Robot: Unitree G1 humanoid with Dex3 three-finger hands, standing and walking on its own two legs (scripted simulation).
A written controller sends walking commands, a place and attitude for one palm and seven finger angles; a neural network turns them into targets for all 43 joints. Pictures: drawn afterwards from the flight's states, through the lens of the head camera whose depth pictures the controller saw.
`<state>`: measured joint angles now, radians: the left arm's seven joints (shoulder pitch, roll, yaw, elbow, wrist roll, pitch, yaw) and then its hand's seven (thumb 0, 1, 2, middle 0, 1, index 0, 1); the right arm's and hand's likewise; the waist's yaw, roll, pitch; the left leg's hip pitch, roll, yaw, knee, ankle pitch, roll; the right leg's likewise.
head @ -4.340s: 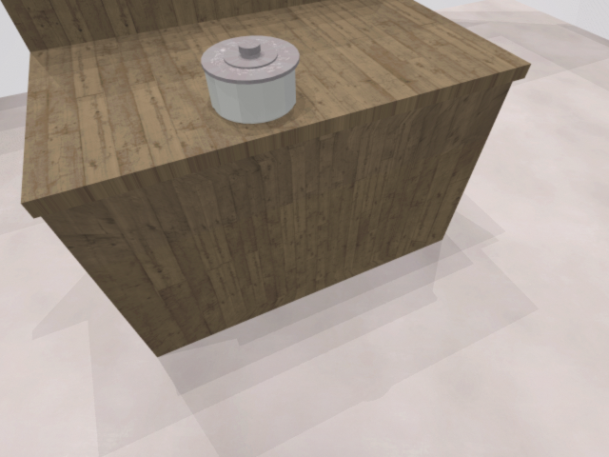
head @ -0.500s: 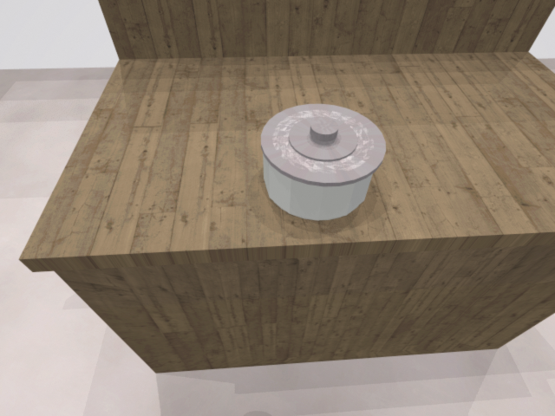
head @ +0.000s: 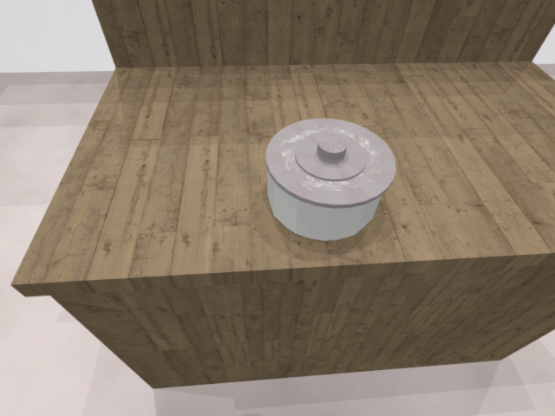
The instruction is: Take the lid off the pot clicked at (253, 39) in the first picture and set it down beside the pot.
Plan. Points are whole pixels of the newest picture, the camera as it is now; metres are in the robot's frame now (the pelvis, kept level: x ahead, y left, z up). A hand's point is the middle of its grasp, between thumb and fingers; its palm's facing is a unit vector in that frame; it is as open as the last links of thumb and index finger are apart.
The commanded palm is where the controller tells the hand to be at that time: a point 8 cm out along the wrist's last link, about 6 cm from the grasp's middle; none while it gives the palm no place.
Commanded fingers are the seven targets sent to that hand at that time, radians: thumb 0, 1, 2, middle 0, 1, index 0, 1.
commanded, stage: come to a stop and stand still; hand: left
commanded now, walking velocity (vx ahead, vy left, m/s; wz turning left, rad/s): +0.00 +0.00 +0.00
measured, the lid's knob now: (332, 147) +0.48 -0.05 +0.14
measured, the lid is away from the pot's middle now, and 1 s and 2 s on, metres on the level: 0.00 0.00 0.00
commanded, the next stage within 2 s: look again from close up in 0.38 s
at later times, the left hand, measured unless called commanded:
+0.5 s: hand out of the picture +0.02 +0.16 -0.18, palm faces +0.04 -0.98 -0.17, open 7.4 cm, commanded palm none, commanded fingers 0.00 0.90 0.90 -0.20 -0.30 -0.20 -0.30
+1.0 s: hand out of the picture +0.00 +0.15 -0.18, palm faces +0.04 -0.99 -0.15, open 7.4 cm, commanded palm none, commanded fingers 0.00 0.90 0.90 -0.20 -0.30 -0.20 -0.30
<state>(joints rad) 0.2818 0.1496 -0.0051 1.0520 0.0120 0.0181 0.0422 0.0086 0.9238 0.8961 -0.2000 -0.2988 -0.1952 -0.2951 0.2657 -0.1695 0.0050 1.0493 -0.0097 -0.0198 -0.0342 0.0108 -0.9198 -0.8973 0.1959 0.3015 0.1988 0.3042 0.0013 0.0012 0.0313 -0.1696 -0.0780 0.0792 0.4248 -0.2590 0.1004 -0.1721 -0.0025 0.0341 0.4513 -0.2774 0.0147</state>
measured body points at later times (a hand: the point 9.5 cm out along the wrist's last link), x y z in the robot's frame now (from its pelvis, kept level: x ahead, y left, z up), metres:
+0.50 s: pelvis +0.02 +0.00 +0.00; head +0.03 +0.01 +0.45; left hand +0.01 +0.21 -0.16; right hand +0.02 -0.23 -0.15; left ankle -0.02 +0.05 -0.74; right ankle -0.02 -0.13 -0.74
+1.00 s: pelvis +0.02 -0.01 +0.00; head +0.03 +0.01 +0.45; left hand +0.00 +0.20 -0.17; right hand +0.01 -0.22 -0.16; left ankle -0.02 +0.05 -0.74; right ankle -0.02 -0.13 -0.74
